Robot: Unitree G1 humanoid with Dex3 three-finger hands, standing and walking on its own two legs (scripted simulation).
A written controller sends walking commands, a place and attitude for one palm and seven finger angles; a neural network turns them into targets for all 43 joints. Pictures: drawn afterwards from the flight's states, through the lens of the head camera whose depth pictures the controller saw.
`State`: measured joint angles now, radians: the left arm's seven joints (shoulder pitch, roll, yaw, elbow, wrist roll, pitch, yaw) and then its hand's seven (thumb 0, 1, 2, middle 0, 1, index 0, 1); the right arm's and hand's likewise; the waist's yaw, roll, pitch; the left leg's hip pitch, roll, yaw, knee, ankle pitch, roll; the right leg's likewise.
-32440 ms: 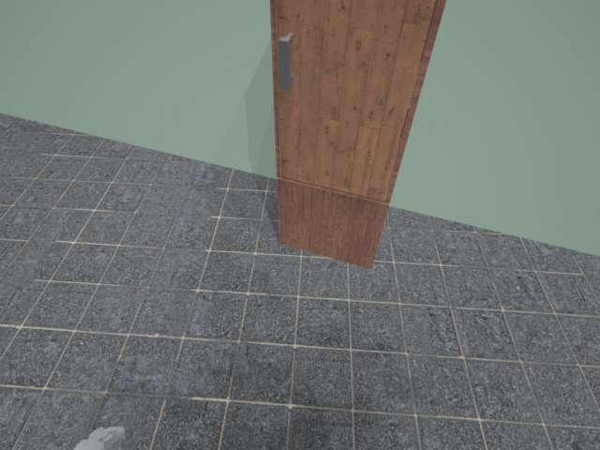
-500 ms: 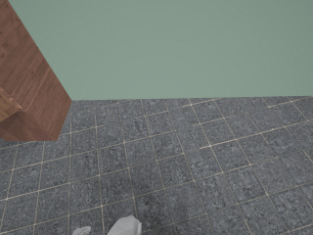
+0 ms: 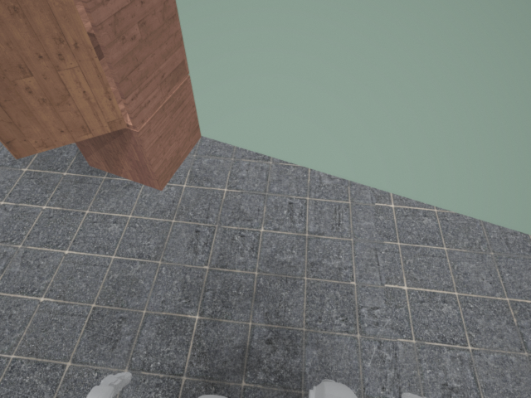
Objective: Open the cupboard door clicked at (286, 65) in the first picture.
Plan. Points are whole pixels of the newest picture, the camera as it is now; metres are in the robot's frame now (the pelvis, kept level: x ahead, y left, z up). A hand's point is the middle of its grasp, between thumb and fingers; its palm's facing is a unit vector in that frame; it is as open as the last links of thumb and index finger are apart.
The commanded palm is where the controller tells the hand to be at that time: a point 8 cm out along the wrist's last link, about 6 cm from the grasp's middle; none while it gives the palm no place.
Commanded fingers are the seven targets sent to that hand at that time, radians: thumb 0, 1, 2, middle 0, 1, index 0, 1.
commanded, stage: turn to face it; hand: left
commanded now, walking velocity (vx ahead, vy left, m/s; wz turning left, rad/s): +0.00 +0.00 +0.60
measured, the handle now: out of the picture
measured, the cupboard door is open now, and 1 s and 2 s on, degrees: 48 48 48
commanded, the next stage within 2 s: take the last steps up to it in 0.82 s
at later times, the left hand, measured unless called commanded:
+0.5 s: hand out of the picture -0.01 +0.18 -0.17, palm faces +0.35 -0.91 -0.23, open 7.4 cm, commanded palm none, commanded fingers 0.00 0.90 0.90 -0.20 -0.30 -0.20 -0.30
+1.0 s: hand out of the picture -0.01 +0.14 -0.15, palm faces +0.48 -0.84 -0.26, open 7.4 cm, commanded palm none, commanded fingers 0.00 0.90 0.90 -0.20 -0.30 -0.20 -0.30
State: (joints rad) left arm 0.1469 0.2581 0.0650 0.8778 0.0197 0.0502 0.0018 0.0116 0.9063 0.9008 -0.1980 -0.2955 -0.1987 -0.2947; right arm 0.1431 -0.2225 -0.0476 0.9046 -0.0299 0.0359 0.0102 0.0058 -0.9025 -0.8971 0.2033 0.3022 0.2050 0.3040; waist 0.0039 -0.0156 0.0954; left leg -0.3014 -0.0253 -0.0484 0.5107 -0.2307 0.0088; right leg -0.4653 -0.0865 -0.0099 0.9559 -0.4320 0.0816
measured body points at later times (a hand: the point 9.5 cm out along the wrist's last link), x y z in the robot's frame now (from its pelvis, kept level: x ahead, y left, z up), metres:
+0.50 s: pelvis +0.01 -0.03 -0.01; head +0.06 +0.00 +0.44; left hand -0.03 +0.22 -0.16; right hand +0.20 -0.24 -0.14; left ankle -0.02 +0.08 -0.73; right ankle +0.01 -0.14 -0.74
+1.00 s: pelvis +0.02 -0.06 +0.00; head +0.05 -0.07 +0.45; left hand -0.03 +0.19 -0.13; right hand +0.18 -0.25 -0.17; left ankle -0.04 +0.06 -0.70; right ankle +0.06 -0.15 -0.74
